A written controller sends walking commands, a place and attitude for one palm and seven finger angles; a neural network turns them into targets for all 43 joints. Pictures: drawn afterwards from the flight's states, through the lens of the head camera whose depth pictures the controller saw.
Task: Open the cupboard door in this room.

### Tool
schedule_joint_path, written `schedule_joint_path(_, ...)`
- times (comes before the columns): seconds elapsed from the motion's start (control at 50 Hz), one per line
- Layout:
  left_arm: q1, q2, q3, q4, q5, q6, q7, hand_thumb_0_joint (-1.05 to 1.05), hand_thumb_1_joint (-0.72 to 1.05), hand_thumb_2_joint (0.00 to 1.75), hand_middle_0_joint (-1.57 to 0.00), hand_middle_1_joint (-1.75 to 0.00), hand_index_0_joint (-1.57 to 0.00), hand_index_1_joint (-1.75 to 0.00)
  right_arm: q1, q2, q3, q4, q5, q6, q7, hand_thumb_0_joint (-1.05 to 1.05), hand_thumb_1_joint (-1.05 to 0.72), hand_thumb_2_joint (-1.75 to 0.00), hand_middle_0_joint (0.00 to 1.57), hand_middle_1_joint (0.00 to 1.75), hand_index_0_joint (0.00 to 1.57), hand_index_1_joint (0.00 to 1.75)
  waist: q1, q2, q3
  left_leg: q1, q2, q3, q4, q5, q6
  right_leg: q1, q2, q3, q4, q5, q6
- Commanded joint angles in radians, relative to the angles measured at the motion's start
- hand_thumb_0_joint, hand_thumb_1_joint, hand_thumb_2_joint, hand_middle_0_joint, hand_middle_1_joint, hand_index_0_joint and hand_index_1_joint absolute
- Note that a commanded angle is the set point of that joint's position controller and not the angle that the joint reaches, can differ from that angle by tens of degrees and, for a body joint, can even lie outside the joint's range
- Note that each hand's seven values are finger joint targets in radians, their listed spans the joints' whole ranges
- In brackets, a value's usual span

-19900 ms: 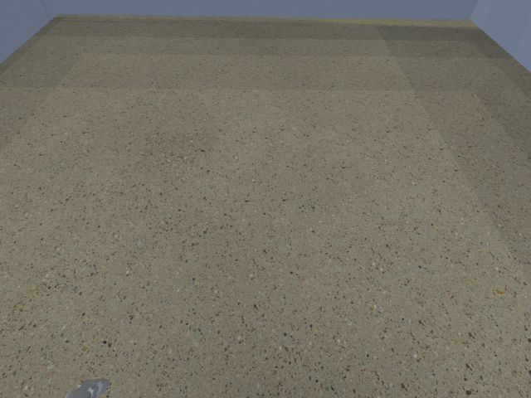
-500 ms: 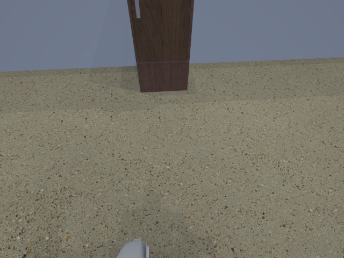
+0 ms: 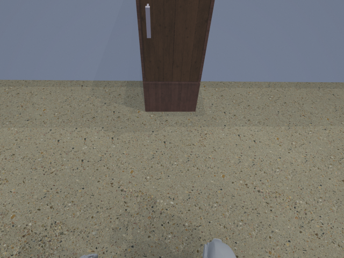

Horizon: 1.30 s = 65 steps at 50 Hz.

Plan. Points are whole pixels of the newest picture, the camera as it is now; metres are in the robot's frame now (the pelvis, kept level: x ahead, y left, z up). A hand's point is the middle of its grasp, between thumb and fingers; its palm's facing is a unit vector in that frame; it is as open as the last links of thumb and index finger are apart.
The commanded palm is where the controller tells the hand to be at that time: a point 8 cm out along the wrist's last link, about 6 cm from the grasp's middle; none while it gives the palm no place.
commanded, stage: turn or walk to find it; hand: left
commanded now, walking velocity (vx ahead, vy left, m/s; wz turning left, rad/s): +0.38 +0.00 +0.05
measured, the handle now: (148, 21) +1.25 +0.19 -0.02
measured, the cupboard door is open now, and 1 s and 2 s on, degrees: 0 0 0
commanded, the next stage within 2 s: stand and wait in 0.02 s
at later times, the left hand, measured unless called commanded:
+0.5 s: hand (129, 237) +0.21 +0.13 -0.18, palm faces +0.06 -0.97 -0.22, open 7.2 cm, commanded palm none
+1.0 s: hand (128, 245) +0.18 +0.13 -0.18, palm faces +0.04 -0.99 -0.17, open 7.3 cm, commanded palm none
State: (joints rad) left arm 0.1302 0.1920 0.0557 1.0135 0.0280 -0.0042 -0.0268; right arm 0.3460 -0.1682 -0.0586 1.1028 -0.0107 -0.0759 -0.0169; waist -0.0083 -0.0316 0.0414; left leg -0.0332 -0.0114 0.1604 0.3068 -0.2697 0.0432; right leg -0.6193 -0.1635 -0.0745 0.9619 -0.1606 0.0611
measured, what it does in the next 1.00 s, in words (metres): walks ahead: right foot, then left foot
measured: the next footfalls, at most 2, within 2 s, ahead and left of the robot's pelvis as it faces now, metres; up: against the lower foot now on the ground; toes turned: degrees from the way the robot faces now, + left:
right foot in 0.18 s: +0.24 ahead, -0.16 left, +0.00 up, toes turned -8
left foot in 0.54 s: +0.23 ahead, +0.08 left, +0.00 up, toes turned +6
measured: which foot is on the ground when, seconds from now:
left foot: down 0.00-0.18, up 0.20-0.52, down 0.54-1.00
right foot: up 0.00-0.16, down 0.18-1.00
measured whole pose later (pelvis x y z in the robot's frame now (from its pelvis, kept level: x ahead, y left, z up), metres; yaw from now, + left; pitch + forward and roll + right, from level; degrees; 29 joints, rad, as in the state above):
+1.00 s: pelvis +0.21 -0.03 +0.00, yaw +0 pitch -1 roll +0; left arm 0.31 0.13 -0.01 1.17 0.01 -0.01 0.03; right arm 0.26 -0.15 0.00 1.16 0.00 -0.02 -0.04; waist 0.01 0.00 0.03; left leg -0.12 0.03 0.11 0.37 -0.23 0.00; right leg -0.14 -0.06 -0.13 0.38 -0.22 0.01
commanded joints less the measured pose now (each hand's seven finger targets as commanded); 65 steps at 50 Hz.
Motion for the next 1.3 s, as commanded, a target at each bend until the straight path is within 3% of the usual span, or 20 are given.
schedule_joint_path(0.0, -0.108, 0.03, -0.001, -0.098, -0.006, -0.021, -0.007, 0.0, 0.9, 0.9, -0.2, -0.3, -0.2, -0.3, 0.094, -0.124, -0.02, -0.022, -0.01, -0.016, -0.003, 0.0, -0.9, -0.9, 0.2, 0.3, 0.2, 0.3, -0.032, 0.133, 0.088, 0.019, 0.281, -0.155, -0.111, 0.384, 0.109, -0.032, 0.011, -0.015, -0.191, 0.021, -0.012)
schedule_joint_path(0.06, -0.098, 0.031, -0.003, -0.099, -0.008, -0.027, -0.001, 0.0, 0.9, 0.9, -0.2, -0.3, -0.2, -0.3, 0.091, -0.134, -0.023, -0.01, -0.015, -0.005, -0.009, 0.0, -0.9, -0.9, 0.2, 0.3, 0.2, 0.3, -0.024, 0.151, 0.069, 0.029, 0.286, -0.132, -0.015, 0.571, 0.088, 0.103, 0.056, -0.038, -0.313, -0.006, -0.048)
schedule_joint_path(0.08, -0.048, 0.044, -0.003, -0.087, -0.008, -0.034, 0.003, 0.0, 0.9, 0.9, -0.2, -0.3, -0.2, -0.3, 0.093, -0.138, -0.021, -0.004, -0.015, -0.001, -0.01, 0.0, -0.9, -0.9, 0.2, 0.3, 0.2, 0.3, 0.0, 0.119, 0.046, 0.022, 0.28, -0.136, 0.064, 0.677, 0.074, 0.197, 0.083, -0.052, -0.359, -0.005, -0.06)
schedule_joint_path(0.12, 0.228, 0.102, 0.01, 0.003, -0.001, -0.057, 0.012, 0.0, 0.9, 0.9, -0.2, -0.3, -0.2, -0.3, 0.065, -0.15, -0.021, -0.004, -0.005, 0.0, -0.007, 0.0, -0.9, -0.9, 0.2, 0.3, 0.2, 0.3, 0.12, 0.059, -0.115, -0.046, 0.207, -0.085, 0.363, 0.669, 0.01, 0.552, 0.098, -0.066, -0.476, 0.203, -0.069)
schedule_joint_path(0.14, 0.349, 0.198, 0.03, 0.045, 0.006, -0.071, 0.029, 0.0, 0.9, 0.9, -0.2, -0.3, -0.2, -0.3, 0.108, -0.098, -0.013, -0.007, 0.008, -0.002, 0.001, 0.0, -0.9, -0.9, 0.2, 0.3, 0.2, 0.3, 0.142, -0.125, -0.246, -0.26, 0.114, -0.038, 0.633, 0.306, -0.028, 0.828, -0.117, 0.143, -0.431, 0.591, -0.125)
schedule_joint_path(0.16, 0.393, 0.26, 0.034, 0.063, -0.012, -0.07, 0.032, 0.0, 0.9, 0.9, -0.2, -0.3, -0.2, -0.3, 0.157, -0.069, -0.007, -0.02, 0.015, 0.007, -0.004, 0.0, -0.9, -0.9, 0.2, 0.3, 0.2, 0.3, 0.106, -0.208, -0.282, -0.409, -0.003, -0.081, 0.881, -0.34, -0.053, 0.896, -0.315, 0.35, -0.452, 1.003, -0.239)
schedule_joint_path(0.18, 0.322, 0.249, 0.034, 0.044, -0.023, -0.071, 0.035, 0.0, 0.9, 0.9, -0.2, -0.3, -0.2, -0.3, 0.139, -0.069, -0.003, -0.019, 0.021, 0.022, -0.012, 0.0, -0.9, -0.9, 0.2, 0.3, 0.2, 0.3, 0.092, -0.206, -0.297, -0.394, 0.042, -0.187, 0.955, -0.334, -0.051, 0.797, -0.328, 0.352, -0.499, 0.973, -0.279)
schedule_joint_path(0.2, 0.238, 0.215, 0.023, 0.018, -0.022, -0.064, 0.039, 0.0, 0.9, 0.9, -0.2, -0.3, -0.2, -0.3, 0.082, -0.064, -0.002, -0.024, 0.015, 0.031, -0.008, 0.0, -0.9, -0.9, 0.2, 0.3, 0.2, 0.3, 0.083, -0.164, -0.198, -0.425, 0.072, -0.198, 0.989, -0.291, -0.057, 0.677, -0.303, 0.348, -0.545, 0.743, -0.287)
schedule_joint_path(0.24, 0.114, 0.14, 0.004, -0.005, -0.02, -0.06, 0.046, 0.0, 0.9, 0.9, -0.2, -0.3, -0.2, -0.3, 0.038, -0.034, 0.008, -0.021, 0.002, 0.047, -0.003, 0.0, -0.9, -0.9, 0.2, 0.3, 0.2, 0.3, 0.027, -0.05, -0.074, -0.411, 0.111, -0.193, 0.916, -0.183, -0.064, 0.465, -0.214, 0.209, -0.607, 0.537, -0.234)
schedule_joint_path(0.3, 0.026, 0.1, -0.009, -0.017, -0.014, -0.055, 0.048, 0.0, 0.9, 0.9, -0.2, -0.3, -0.2, -0.3, 0.103, -0.004, 0.018, 0.006, -0.003, 0.075, 0.002, 0.0, -0.9, -0.9, 0.2, 0.3, 0.2, 0.3, -0.035, -0.104, -0.084, -0.273, 0.115, -0.144, 0.707, -0.126, -0.086, 0.301, -0.132, 0.066, -0.672, 0.323, -0.186)
schedule_joint_path(0.4, 0.054, 0.102, -0.002, 0.01, -0.009, -0.038, 0.047, 0.0, 0.9, 0.9, -0.2, -0.3, -0.2, -0.3, 0.026, -0.003, 0.028, -0.023, -0.005, 0.071, 0.004, 0.0, -0.9, -0.9, 0.2, 0.3, 0.2, 0.3, -0.005, -0.101, -0.051, -0.25, 0.098, -0.108, 0.453, -0.09, -0.094, 0.322, -0.105, 0.103, -0.71, 0.09, -0.206)
schedule_joint_path(0.46, 0.064, 0.1, -0.006, 0.035, -0.019, -0.029, 0.047, 0.0, 0.9, 0.9, -0.2, -0.3, -0.2, -0.3, 0.013, -0.019, 0.032, -0.014, -0.005, 0.059, 0.0, 0.0, -0.9, -0.9, 0.2, 0.3, 0.2, 0.3, -0.013, -0.088, -0.049, -0.113, 0.091, -0.102, 0.202, 0.046, -0.095, 0.297, -0.071, 0.086, -0.665, -0.021, -0.165)
schedule_joint_path(0.48, 0.07, 0.085, -0.012, 0.043, -0.022, -0.024, 0.046, 0.0, 0.9, 0.9, -0.2, -0.3, -0.2, -0.3, 0.015, -0.037, 0.031, -0.008, -0.003, 0.051, 0.001, 0.0, -0.9, -0.9, 0.2, 0.3, 0.2, 0.3, -0.015, -0.022, -0.041, -0.046, 0.105, -0.125, 0.124, 0.118, -0.091, 0.25, -0.04, 0.07, -0.63, -0.076, -0.131)
schedule_joint_path(0.5, 0.099, 0.059, -0.02, 0.042, -0.027, -0.018, 0.045, 0.0, 0.9, 0.9, -0.2, -0.3, -0.2, -0.3, 0.004, -0.074, 0.029, -0.011, -0.005, 0.042, -0.001, 0.0, -0.9, -0.9, 0.2, 0.3, 0.2, 0.3, -0.005, 0.098, -0.022, -0.053, 0.175, -0.206, 0.059, 0.158, -0.068, 0.231, 0.017, 0.049, -0.598, -0.13, -0.09)
schedule_joint_path(0.52, 0.121, 0.043, -0.023, 0.047, -0.026, -0.014, 0.045, 0.0, 0.9, 0.9, -0.2, -0.3, -0.2, -0.3, -0.036, -0.102, 0.028, -0.025, -0.006, 0.043, -0.005, 0.0, -0.9, -0.9, 0.2, 0.3, 0.2, 0.3, 0.018, 0.128, 0.017, -0.154, 0.227, -0.247, 0.013, 0.111, -0.035, 0.298, 0.05, 0.03, -0.608, -0.126, -0.061)
schedule_joint_path(0.56, 0.144, 0.045, -0.03, 0.072, -0.019, -0.006, 0.045, 0.0, 0.9, 0.9, -0.2, -0.3, -0.2, -0.3, -0.111, -0.099, 0.033, -0.033, -0.001, 0.047, -0.006, 0.0, -0.9, -0.9, 0.2, 0.3, 0.2, 0.3, 0.034, 0.189, 0.048, -0.281, 0.218, -0.267, -0.083, -0.034, -0.019, 0.43, 0.059, -0.001, -0.584, -0.078, -0.038)
schedule_joint_path(0.6, 0.192, 0.052, -0.037, 0.096, -0.018, -0.011, 0.046, 0.0, 0.9, 0.9, -0.2, -0.3, -0.2, -0.3, -0.127, -0.084, 0.035, -0.033, 0.001, 0.045, -0.009, 0.0, -0.9, -0.9, 0.2, 0.3, 0.2, 0.3, 0.047, 0.144, 0.033, -0.24, 0.181, -0.216, -0.053, 0.029, -0.033, 0.461, 0.037, 0.019, -0.616, -0.004, -0.043)
schedule_joint_path(0.64, 0.195, 0.057, -0.043, 0.109, -0.022, -0.019, 0.049, 0.0, 0.9, 0.9, -0.2, -0.3, -0.2, -0.3, -0.094, -0.074, 0.04, -0.022, 0.002, 0.045, -0.011, 0.0, -0.9, -0.9, 0.2, 0.3, 0.2, 0.3, 0.024, 0.094, 0.01, -0.161, 0.157, -0.177, -0.017, 0.114, -0.046, 0.443, 0.02, 0.038, -0.648, 0.025, -0.054)
schedule_joint_path(0.78, 0.223, 0.046, -0.048, 0.126, -0.02, -0.025, 0.058, 0.0, 0.9, 0.9, -0.2, -0.3, -0.2, -0.3, -0.056, -0.074, 0.041, 0.001, 0.005, 0.044, -0.016, 0.0, -0.9, -0.9, 0.2, 0.3, 0.2, 0.3, 0.012, 0.036, -0.002, -0.102, 0.156, -0.165, -0.003, 0.203, -0.041, 0.452, 0.015, 0.037, -0.653, 0.068, -0.057)
schedule_joint_path(1.28, 0.235, 0.035, -0.044, 0.11, -0.023, -0.016, 0.073, 0.0, 0.9, 0.9, -0.2, -0.3, -0.2, -0.3, 0.038, -0.037, 0.04, 0.054, 0.005, 0.04, -0.022, 0.0, -0.9, -0.9, 0.2, 0.3, 0.2, 0.3, 0.016, 0.027, 0.032, -0.116, 0.145, -0.146, 0.011, 0.272, -0.029, 0.483, 0.02, 0.031, -0.603, 0.13, -0.067)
